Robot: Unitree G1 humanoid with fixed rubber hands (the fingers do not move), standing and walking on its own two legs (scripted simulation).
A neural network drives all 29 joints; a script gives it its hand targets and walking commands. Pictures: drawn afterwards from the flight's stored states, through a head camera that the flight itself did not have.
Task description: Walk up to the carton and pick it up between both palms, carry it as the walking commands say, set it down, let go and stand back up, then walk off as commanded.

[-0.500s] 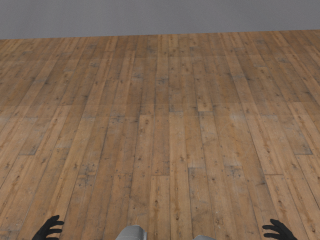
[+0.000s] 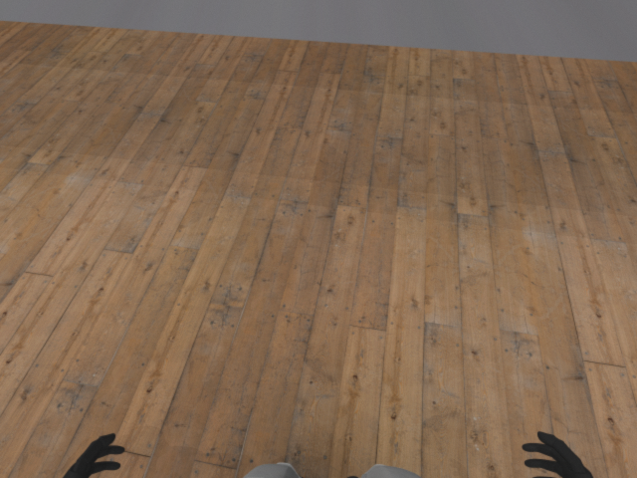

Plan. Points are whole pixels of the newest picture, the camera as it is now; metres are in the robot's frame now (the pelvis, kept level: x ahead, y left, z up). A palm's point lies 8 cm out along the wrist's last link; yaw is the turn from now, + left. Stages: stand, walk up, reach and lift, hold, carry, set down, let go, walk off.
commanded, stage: walk up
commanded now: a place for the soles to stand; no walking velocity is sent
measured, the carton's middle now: out of the picture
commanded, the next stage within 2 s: none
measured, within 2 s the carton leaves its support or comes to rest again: neither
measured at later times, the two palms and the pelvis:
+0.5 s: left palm out of the picture +0.02 +0.40 -0.11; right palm (499, 442) +0.17 -0.20 -0.08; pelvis -0.01 +0.06 +0.00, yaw +13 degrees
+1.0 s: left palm out of the picture -0.08 +0.46 -0.07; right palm (403, 396) +0.23 -0.09 -0.09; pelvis -0.01 +0.12 +0.01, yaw +26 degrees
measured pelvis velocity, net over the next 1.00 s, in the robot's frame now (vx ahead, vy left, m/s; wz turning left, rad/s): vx -0.01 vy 0.12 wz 0.45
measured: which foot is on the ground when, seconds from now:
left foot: down 0.00-0.00, up 0.02-0.48, down 0.50-0.80, up 0.82-1.00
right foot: down 0.00-0.52, up 0.54-0.76, down 0.78-1.00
